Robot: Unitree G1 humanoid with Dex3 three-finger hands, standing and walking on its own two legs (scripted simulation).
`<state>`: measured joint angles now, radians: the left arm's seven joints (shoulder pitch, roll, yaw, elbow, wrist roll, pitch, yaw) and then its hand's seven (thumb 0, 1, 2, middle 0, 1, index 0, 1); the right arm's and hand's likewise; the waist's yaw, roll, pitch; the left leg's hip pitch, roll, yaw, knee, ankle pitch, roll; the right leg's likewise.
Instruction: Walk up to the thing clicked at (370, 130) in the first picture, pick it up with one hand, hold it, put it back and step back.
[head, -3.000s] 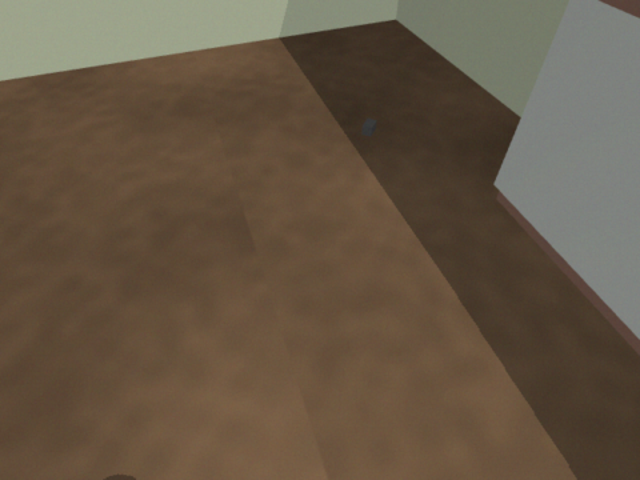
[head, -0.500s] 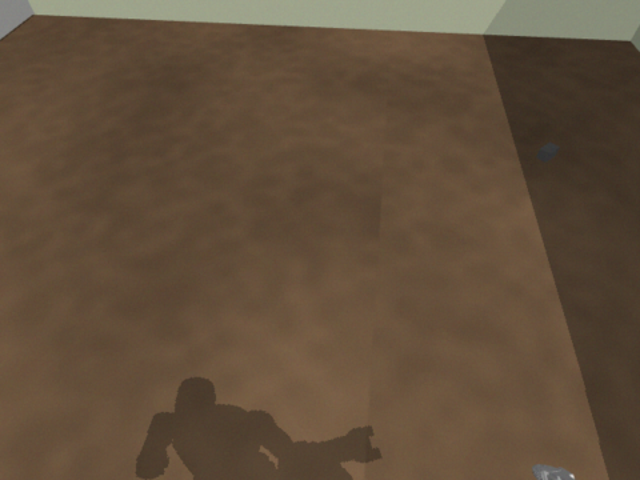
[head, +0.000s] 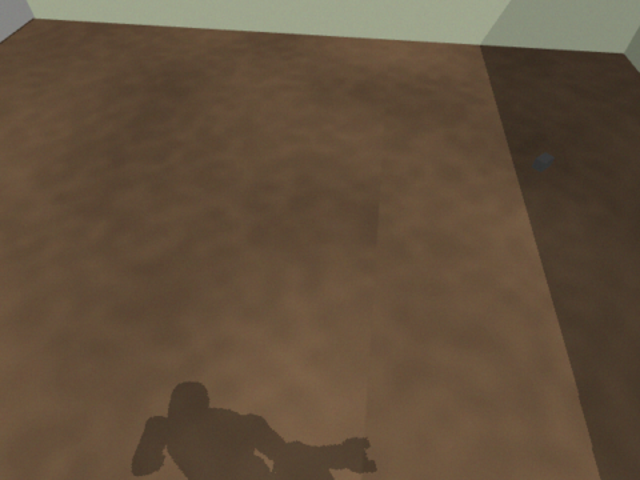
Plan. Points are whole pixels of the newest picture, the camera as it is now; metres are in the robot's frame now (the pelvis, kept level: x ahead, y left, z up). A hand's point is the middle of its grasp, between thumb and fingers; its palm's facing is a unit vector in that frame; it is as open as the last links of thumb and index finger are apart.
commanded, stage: stand
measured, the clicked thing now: (542, 162) +1.65 -1.10 -0.75
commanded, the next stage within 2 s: none
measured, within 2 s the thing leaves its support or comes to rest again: neither
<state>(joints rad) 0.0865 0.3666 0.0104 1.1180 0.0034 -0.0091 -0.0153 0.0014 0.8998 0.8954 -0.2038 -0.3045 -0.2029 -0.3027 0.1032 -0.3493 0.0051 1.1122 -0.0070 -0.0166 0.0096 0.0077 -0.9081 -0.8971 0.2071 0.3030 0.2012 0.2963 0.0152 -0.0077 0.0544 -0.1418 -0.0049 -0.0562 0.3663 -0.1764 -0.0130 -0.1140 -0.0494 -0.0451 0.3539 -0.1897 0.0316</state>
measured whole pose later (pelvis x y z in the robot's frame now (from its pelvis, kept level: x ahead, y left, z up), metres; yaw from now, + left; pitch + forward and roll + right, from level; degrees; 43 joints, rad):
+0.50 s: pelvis +0.00 -0.01 +0.00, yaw -1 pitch -3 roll +0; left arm 0.11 0.36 0.00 1.14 0.01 -0.01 -0.01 0.00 0.90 0.90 -0.20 -0.30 -0.20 -0.30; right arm 0.10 -0.35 0.00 1.13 0.00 -0.01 0.01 0.01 -0.91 -0.90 0.21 0.30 0.20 0.30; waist 0.01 0.01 0.06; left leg -0.13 0.02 -0.05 0.33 -0.16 -0.03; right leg -0.11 -0.03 -0.04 0.33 -0.18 0.01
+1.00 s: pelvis +0.01 -0.01 +0.00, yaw -1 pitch -2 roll +0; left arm 0.10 0.36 0.00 1.13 0.00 -0.01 -0.01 0.00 0.90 0.90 -0.20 -0.30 -0.20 -0.30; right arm 0.11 -0.35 0.01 1.13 0.00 -0.01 0.01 0.01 -0.91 -0.90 0.21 0.30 0.20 0.30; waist 0.00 0.00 0.05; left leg -0.12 0.02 -0.05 0.33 -0.17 -0.03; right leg -0.11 -0.02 -0.04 0.33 -0.18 0.01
